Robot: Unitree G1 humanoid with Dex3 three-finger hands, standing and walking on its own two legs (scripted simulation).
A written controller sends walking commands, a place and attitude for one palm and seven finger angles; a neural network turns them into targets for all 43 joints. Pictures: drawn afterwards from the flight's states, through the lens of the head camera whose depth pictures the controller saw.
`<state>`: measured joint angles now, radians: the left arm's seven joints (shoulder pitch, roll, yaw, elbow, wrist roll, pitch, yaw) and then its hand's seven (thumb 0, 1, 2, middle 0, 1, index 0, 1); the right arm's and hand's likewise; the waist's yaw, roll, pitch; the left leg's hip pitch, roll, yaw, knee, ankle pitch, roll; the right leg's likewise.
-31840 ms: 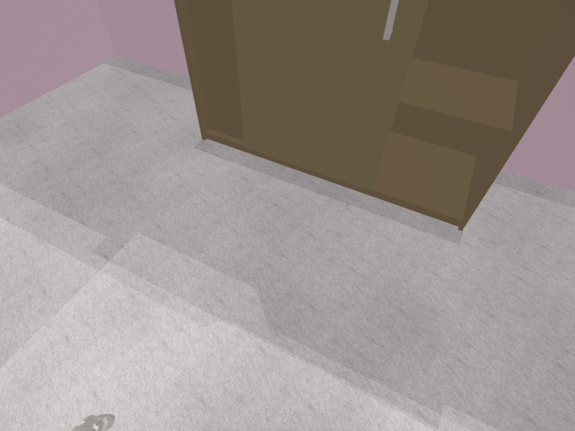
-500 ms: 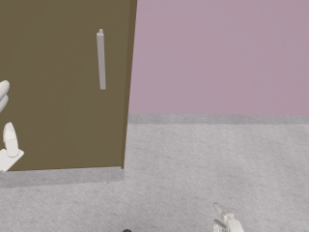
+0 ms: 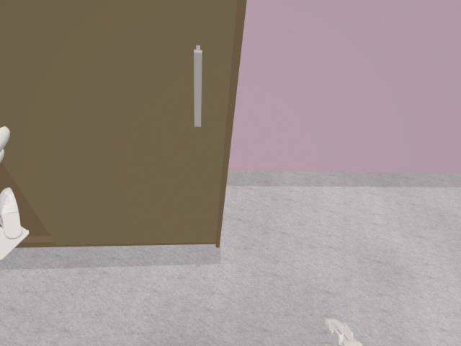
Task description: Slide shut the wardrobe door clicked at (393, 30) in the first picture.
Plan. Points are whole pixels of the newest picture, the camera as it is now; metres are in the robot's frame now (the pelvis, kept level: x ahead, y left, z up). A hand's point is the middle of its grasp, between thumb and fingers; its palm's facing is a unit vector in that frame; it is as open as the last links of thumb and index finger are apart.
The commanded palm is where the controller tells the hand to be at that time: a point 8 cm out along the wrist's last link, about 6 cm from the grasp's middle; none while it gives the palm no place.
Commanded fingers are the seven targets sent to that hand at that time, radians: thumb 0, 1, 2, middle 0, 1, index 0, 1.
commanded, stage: stop stepping back and stand still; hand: left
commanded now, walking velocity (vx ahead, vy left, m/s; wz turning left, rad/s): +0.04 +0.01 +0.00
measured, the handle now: (197, 88) +0.71 +0.13 +0.11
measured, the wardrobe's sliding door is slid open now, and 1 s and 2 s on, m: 0.00 0.00 0.00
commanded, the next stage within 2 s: let the arm hang, fingers relaxed in 0.72 s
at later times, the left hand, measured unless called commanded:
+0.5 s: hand (29, 220) +0.22 +0.28 +0.17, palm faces +0.45 -0.76 -0.47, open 7.4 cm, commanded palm +0.17 +0.32 +0.18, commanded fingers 0.00 0.90 0.90 -0.20 -0.30 -0.20 -0.30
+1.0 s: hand (83, 311) +0.20 +0.27 -0.07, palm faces +0.06 -0.91 -0.41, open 7.4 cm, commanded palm none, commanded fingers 0.00 0.90 0.90 -0.20 -0.30 -0.20 -0.30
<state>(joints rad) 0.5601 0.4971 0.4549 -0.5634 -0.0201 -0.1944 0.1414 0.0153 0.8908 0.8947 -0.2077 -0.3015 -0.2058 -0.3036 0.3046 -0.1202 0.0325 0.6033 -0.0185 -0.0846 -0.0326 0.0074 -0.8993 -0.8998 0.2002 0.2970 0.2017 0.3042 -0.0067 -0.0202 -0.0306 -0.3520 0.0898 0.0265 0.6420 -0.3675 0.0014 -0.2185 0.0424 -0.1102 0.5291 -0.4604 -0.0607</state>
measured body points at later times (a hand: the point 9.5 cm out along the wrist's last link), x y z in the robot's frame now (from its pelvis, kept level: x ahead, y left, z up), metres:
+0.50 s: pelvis +0.03 +0.02 +0.00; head +0.04 +0.02 +0.45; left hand +0.19 +0.32 +0.19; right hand +0.18 -0.22 -0.09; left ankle +0.04 +0.13 -0.73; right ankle +0.03 -0.09 -0.73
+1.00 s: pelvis +0.03 +0.03 +0.00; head +0.03 +0.01 +0.44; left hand +0.19 +0.32 -0.05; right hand +0.20 -0.23 -0.12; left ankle +0.04 +0.13 -0.73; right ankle +0.03 -0.09 -0.73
